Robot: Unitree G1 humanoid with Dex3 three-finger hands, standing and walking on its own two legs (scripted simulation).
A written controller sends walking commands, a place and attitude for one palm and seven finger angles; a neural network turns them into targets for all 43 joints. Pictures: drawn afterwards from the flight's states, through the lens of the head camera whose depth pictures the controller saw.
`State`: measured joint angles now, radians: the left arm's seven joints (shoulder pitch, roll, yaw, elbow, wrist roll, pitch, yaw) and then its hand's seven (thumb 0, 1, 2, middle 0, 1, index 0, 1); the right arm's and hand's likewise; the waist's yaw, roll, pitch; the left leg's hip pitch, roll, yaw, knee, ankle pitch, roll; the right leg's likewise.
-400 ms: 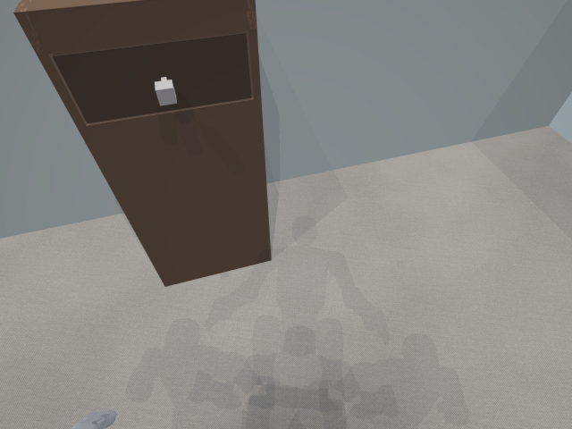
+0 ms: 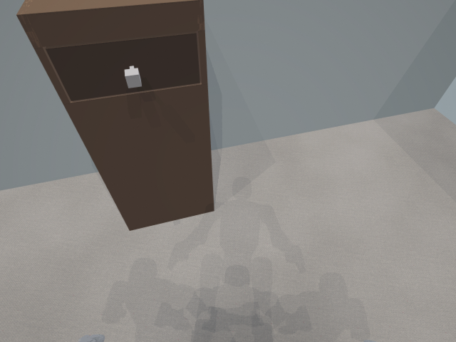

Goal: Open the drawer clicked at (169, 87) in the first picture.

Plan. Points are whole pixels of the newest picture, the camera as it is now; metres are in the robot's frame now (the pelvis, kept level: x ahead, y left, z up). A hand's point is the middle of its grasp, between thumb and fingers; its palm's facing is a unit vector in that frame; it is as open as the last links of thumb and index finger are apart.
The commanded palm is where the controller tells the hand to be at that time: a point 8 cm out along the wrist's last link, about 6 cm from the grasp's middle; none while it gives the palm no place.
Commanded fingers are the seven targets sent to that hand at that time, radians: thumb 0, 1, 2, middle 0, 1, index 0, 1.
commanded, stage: stand and wait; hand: left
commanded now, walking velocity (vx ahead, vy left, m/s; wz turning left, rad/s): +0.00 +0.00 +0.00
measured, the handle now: (132, 74) +0.75 +0.32 +0.07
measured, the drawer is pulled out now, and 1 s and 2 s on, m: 0.00 0.00 0.00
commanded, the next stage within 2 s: look at it before walking up in 0.42 s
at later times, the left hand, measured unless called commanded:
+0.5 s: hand out of the picture +0.06 +0.23 -0.15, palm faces -0.03 -0.94 -0.34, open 7.3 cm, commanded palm none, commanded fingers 0.00 0.90 0.90 -0.20 -0.30 -0.20 -0.30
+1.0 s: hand out of the picture +0.04 +0.23 -0.15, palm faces -0.03 -0.94 -0.33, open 7.3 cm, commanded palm none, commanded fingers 0.00 0.90 0.90 -0.20 -0.30 -0.20 -0.30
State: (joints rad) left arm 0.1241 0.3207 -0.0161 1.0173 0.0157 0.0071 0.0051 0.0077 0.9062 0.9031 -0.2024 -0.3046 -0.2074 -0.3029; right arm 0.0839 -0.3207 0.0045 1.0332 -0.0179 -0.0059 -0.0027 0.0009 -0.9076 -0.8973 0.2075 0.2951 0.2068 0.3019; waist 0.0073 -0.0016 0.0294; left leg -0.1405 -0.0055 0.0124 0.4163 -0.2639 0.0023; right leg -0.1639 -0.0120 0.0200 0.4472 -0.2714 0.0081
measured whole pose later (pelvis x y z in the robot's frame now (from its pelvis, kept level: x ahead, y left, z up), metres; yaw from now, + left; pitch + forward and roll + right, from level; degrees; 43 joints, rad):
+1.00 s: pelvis -0.02 -0.01 +0.00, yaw +0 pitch -2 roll +0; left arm 0.15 0.33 -0.01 1.09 0.02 0.00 0.00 0.01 0.91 0.90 -0.20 -0.30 -0.21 -0.30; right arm 0.13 -0.33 0.01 1.12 -0.01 -0.01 0.00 0.00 -0.91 -0.90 0.21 0.29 0.21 0.30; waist 0.00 0.00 0.03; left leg -0.13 0.01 0.01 0.35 -0.19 -0.01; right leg -0.15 0.00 0.01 0.37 -0.20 0.00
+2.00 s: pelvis -0.07 -0.02 -0.01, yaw +15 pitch +0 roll +0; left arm 0.23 0.19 0.03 0.97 0.02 0.02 0.03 0.01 0.91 0.90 -0.20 -0.30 -0.20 -0.30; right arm 0.25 -0.21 -0.06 1.01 -0.02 0.06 0.00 0.00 -0.91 -0.90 0.21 0.29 0.20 0.30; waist -0.01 0.04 0.02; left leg -0.39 -0.07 -0.10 0.64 -0.32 0.00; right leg -0.20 -0.01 -0.03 0.50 -0.30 0.00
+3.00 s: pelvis +0.20 -0.02 -0.01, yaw +14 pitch -1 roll -1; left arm 0.14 0.15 0.06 1.03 0.02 -0.06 0.03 -0.02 0.95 0.90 -0.20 -0.30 -0.21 -0.30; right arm 0.31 -0.17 -0.06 1.09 -0.03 0.00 -0.01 0.00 -0.91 -0.90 0.20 0.29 0.20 0.30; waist -0.05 0.04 0.05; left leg -0.49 0.13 0.04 1.18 -0.35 0.00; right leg -0.29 0.00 -0.19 0.50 -0.20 -0.07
